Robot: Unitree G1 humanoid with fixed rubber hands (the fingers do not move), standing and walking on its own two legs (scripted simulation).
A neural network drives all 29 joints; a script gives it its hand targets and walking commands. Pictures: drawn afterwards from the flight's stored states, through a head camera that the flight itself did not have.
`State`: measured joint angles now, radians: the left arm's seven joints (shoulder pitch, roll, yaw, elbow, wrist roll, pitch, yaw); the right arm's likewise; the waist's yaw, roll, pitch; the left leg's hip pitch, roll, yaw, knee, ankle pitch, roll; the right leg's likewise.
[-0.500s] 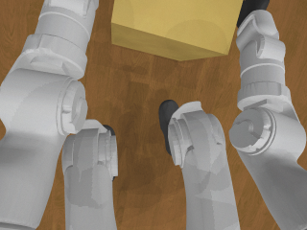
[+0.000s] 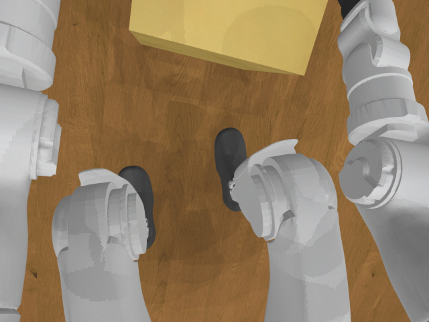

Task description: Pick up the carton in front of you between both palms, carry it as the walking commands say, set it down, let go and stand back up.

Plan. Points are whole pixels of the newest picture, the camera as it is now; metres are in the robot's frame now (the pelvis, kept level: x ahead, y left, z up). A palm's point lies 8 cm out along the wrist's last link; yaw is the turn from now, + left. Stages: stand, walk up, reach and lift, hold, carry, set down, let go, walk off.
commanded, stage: set down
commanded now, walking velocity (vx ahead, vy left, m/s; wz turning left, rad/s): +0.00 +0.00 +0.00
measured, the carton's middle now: out of the picture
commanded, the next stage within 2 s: let go in 1.00 s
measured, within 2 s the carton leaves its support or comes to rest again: neither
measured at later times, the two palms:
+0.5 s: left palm out of the picture +0.63 +0.09 -0.01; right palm out of the picture +0.50 -0.27 -0.01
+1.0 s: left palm out of the picture +0.63 +0.10 +0.14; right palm out of the picture +0.49 -0.27 +0.14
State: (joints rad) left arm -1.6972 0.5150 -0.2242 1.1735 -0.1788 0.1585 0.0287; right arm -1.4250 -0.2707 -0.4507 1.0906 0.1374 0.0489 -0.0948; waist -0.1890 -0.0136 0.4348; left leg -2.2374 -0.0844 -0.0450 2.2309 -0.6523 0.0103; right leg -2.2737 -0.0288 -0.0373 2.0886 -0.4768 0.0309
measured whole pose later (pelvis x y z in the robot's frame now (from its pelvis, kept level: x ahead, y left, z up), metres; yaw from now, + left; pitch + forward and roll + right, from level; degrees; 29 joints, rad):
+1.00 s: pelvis +0.03 +0.00 +0.23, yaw +1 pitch +48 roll -1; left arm -1.40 0.42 0.09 1.05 0.05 0.29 -0.05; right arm -1.04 -0.11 -0.46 0.65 0.05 0.26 -0.10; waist -0.22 0.06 -0.04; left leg -1.72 -0.07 -0.05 1.35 -0.46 0.01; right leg -1.77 0.01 0.01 1.25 -0.32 0.03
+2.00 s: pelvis +0.14 +0.00 +0.39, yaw +0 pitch +5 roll -1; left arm 0.12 0.18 0.07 0.50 0.04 0.03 0.00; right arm 0.22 -0.21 -0.02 0.41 0.03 0.04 0.07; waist -0.05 -0.01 0.04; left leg -0.25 -0.02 -0.05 0.50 -0.33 0.01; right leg -0.33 0.03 0.04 0.47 -0.22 0.00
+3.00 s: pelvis +0.15 -0.03 +0.39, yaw +3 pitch +0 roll +0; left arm 0.18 0.32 0.06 0.78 0.04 0.01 0.02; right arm 0.20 -0.35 -0.03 0.73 -0.04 0.01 -0.03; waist 0.01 0.06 0.01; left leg -0.14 0.00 -0.09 0.50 -0.36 -0.02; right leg -0.23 0.04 -0.01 0.52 -0.30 -0.03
